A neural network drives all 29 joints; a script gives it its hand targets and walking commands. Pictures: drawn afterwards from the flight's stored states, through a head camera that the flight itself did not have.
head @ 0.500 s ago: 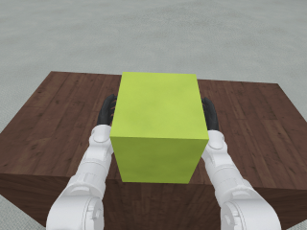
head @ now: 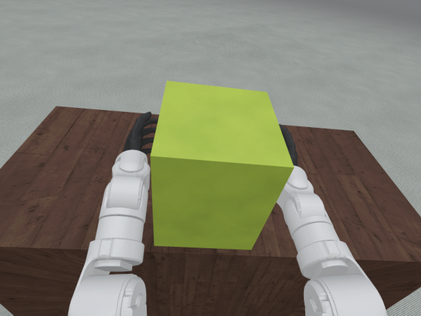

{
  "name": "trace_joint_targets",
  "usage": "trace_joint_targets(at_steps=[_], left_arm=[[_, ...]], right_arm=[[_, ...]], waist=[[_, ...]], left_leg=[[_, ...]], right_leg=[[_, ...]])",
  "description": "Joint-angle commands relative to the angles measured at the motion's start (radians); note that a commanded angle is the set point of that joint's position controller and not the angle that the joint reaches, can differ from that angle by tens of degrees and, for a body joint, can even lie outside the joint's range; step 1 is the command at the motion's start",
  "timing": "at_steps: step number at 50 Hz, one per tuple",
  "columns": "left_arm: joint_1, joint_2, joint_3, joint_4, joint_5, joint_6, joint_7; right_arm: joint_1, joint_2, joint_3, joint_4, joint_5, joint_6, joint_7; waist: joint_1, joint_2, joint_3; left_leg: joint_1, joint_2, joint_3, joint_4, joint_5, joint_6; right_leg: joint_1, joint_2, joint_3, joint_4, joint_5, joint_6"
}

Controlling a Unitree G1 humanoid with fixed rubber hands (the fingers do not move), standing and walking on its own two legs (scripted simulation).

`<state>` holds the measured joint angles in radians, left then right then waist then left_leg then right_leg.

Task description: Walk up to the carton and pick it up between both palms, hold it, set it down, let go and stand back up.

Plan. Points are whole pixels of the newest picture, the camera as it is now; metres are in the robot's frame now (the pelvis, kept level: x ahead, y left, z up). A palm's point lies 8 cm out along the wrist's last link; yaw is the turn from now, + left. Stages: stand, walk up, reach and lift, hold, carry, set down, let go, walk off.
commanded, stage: reach and lift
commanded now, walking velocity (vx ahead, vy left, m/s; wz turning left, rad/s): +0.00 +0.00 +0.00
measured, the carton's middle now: (210, 168) +0.38 -0.01 +0.13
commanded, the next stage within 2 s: hold in 1.22 s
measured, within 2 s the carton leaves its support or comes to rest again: neither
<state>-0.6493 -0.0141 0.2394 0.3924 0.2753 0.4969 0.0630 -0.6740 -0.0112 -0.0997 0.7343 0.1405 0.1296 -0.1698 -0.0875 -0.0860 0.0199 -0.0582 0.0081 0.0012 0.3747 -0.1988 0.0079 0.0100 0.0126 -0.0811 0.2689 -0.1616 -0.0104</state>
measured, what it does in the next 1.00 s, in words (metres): stands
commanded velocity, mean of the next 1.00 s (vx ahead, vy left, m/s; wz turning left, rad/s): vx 0.00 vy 0.00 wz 0.00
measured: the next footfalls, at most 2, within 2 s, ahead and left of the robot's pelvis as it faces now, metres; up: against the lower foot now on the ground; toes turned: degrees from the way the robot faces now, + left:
none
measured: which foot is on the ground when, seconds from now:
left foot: down 0.00-1.00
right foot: down 0.00-1.00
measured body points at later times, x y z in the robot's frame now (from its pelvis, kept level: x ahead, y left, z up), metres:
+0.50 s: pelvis -0.01 -0.01 +0.00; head -0.06 +0.02 +0.45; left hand +0.38 +0.13 +0.19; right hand +0.37 -0.17 +0.18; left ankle +0.01 +0.11 -0.75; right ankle +0.00 -0.11 -0.75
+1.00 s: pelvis +0.00 -0.01 +0.00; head -0.05 +0.02 +0.45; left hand +0.39 +0.14 +0.20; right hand +0.38 -0.16 +0.20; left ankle +0.01 +0.11 -0.75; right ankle +0.00 -0.11 -0.75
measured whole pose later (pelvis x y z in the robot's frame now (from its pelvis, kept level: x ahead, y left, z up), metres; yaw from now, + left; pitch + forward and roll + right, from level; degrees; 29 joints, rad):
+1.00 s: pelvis +0.00 -0.01 +0.00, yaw +0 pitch -7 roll -1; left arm -0.67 0.02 0.27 0.27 0.26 0.67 0.02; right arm -0.75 -0.03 -0.03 0.63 0.21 0.33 -0.23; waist -0.10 -0.06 -0.02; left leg -0.06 0.02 0.00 0.35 -0.18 0.00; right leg -0.01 0.02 -0.09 0.29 -0.17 -0.02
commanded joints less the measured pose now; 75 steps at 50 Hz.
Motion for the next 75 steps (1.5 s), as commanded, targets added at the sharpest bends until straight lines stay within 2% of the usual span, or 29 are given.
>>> trace_joint_targets(at_steps=[1, 6, 9, 12, 17, 22, 30, 36, 40, 46, 53, 60, 66, 75], left_arm=[[-0.617, -0.675, -0.478, -0.193, -0.125, -0.018, -0.161], [-0.622, -0.679, -0.534, -0.262, -0.163, 0.003, -0.144], [-0.625, -0.663, -0.529, -0.264, -0.162, 0.022, -0.147], [-0.632, -0.643, -0.493, -0.222, -0.152, 0.047, -0.157], [-0.672, -0.627, -0.453, -0.207, -0.144, 0.071, -0.169], [-0.711, -0.618, -0.444, -0.209, -0.146, 0.075, -0.175], [-0.726, -0.577, -0.380, -0.164, -0.123, 0.094, -0.195], [-0.742, -0.586, -0.396, -0.183, -0.142, 0.092, -0.196], [-0.737, -0.593, -0.429, -0.221, -0.153, 0.094, -0.190], [-0.745, -0.601, -0.456, -0.255, -0.166, 0.108, -0.183], [-0.749, -0.612, -0.469, -0.278, -0.170, 0.126, -0.180], [-0.743, -0.621, -0.481, -0.295, -0.170, 0.141, -0.172], [-0.744, -0.619, -0.479, -0.323, -0.174, 0.151, -0.170], [-0.760, -0.625, -0.487, -0.339, -0.182, 0.180, -0.167]], right_arm=[[-0.795, 0.524, 0.360, -0.381, 0.061, -0.048, 0.100], [-0.818, 0.556, 0.426, -0.496, 0.089, -0.023, 0.090], [-0.806, 0.564, 0.430, -0.497, 0.088, 0.007, 0.084], [-0.813, 0.561, 0.406, -0.465, 0.075, 0.035, 0.082], [-0.858, 0.580, 0.386, -0.446, 0.075, 0.061, 0.079], [-0.876, 0.597, 0.381, -0.430, 0.082, 0.076, 0.074], [-0.885, 0.609, 0.366, -0.378, 0.080, 0.107, 0.058], [-0.927, 0.625, 0.399, -0.432, 0.113, 0.108, 0.047], [-0.908, 0.616, 0.420, -0.447, 0.135, 0.118, 0.037], [-0.891, 0.601, 0.421, -0.446, 0.151, 0.138, 0.037], [-0.887, 0.582, 0.425, -0.444, 0.172, 0.156, 0.037], [-0.892, 0.574, 0.436, -0.458, 0.198, 0.163, 0.039], [-0.915, 0.582, 0.460, -0.496, 0.217, 0.172, 0.034], [-0.925, 0.579, 0.455, -0.505, 0.227, 0.202, 0.032]], waist=[[-0.020, 0.164, -0.422], [-0.019, 0.137, -0.494], [-0.016, 0.122, -0.465], [-0.015, 0.107, -0.414], [-0.003, 0.093, -0.403], [-0.009, 0.114, -0.434], [-0.002, 0.091, -0.391], [0.000, 0.090, -0.447], [-0.011, 0.112, -0.461], [-0.020, 0.125, -0.447], [-0.030, 0.139, -0.432], [-0.025, 0.147, -0.443], [-0.006, 0.133, -0.459], [-0.009, 0.130, -0.434]], left_leg=[[0.227, -0.013, -0.037, 0.005, 0.446, -0.074], [0.247, -0.014, -0.045, 0.017, 0.462, -0.062], [0.218, -0.016, -0.037, -0.004, 0.376, -0.048], [0.173, -0.017, -0.026, -0.037, 0.269, -0.030], [0.135, -0.027, -0.011, -0.058, 0.184, -0.012], [0.137, -0.037, -0.006, -0.053, 0.190, -0.009], [0.083, -0.048, 0.006, -0.078, 0.124, 0.010], [0.106, -0.052, -0.002, -0.056, 0.202, 0.006], [0.140, -0.050, -0.012, -0.036, 0.263, -0.011], [0.151, -0.045, -0.018, -0.034, 0.275, -0.024], [0.179, -0.041, -0.024, -0.023, 0.319, -0.040], [0.195, -0.038, -0.030, -0.011, 0.367, -0.049], [0.189, -0.039, -0.025, -0.010, 0.375, -0.042], [0.175, -0.037, -0.024, -0.015, 0.351, -0.040]], right_leg=[[-0.004, 0.047, -0.003, -0.016, 0.240, 0.027], [-0.007, 0.051, 0.002, -0.007, 0.282, 0.035], [-0.016, 0.045, 0.006, -0.011, 0.241, 0.040], [-0.017, 0.038, 0.010, -0.021, 0.184, 0.041], [-0.011, 0.032, 0.015, -0.019, 0.150, 0.050], [0.004, 0.027, 0.021, -0.009, 0.186, 0.058], [0.047, 0.018, 0.029, -0.011, 0.187, 0.073], [0.069, 0.023, 0.032, 0.005, 0.274, 0.079], [0.059, 0.031, 0.030, 0.008, 0.309, 0.075], [0.026, 0.039, 0.023, -0.002, 0.261, 0.067], [0.014, 0.047, 0.020, -0.008, 0.262, 0.063], [0.016, 0.054, 0.018, -0.006, 0.274, 0.058], [0.036, 0.056, 0.025, -0.003, 0.296, 0.061], [0.025, 0.056, 0.032, -0.015, 0.256, 0.058]])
